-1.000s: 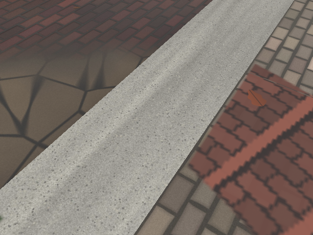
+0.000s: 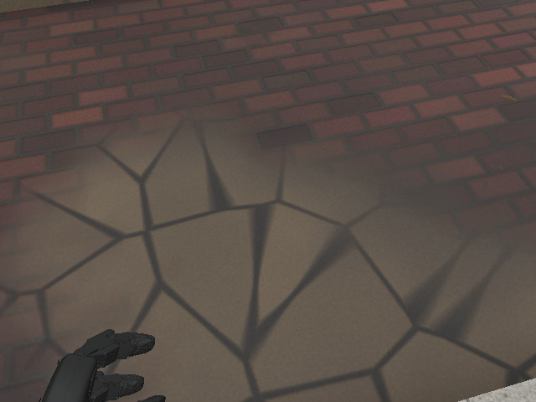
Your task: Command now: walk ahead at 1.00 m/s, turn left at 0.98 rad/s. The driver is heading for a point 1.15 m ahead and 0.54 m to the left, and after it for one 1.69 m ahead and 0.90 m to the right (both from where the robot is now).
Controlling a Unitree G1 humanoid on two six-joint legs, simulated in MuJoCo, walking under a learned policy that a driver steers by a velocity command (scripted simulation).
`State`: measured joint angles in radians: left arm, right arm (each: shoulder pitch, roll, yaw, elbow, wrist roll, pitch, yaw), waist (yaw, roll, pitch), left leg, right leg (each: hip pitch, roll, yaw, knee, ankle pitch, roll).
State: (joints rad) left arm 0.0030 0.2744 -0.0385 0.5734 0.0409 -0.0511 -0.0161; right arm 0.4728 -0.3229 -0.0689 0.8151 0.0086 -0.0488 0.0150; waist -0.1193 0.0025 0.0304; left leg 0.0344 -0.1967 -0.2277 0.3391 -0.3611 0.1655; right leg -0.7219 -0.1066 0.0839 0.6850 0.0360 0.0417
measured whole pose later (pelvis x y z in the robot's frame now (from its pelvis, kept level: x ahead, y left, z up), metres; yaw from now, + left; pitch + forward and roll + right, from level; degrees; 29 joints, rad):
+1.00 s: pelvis +0.76 +0.10 -0.18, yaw +56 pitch +1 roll +0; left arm 0.11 0.22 0.04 0.64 0.02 -0.05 0.03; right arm 0.13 -0.32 -0.07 0.71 0.03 0.05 -0.03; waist 0.00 -0.02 0.06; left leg -0.53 -0.17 -0.12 1.34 -0.56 -0.05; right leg -0.48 0.01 0.14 0.56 -0.11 0.07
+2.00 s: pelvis +0.81 +0.14 -0.17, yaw +60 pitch +0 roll +0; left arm 0.30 0.24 0.05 0.87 -0.03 -0.06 0.02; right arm 0.24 -0.22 -0.06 0.96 0.04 -0.04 -0.02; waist -0.01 -0.01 -0.01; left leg -0.25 -0.01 -0.04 0.61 -0.42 0.06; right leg -0.19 -0.01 0.02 0.54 -0.38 -0.02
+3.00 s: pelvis +1.14 +0.61 -0.18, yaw +39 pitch +1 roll +0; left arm 0.30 0.31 0.08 0.78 -0.04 0.02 0.04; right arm -0.05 -0.24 -0.02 0.71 -0.02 -0.05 -0.01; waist 0.08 -0.02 0.09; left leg -0.49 -0.02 0.00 0.49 -0.03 0.02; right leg -0.40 0.06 0.10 1.24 -0.56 0.05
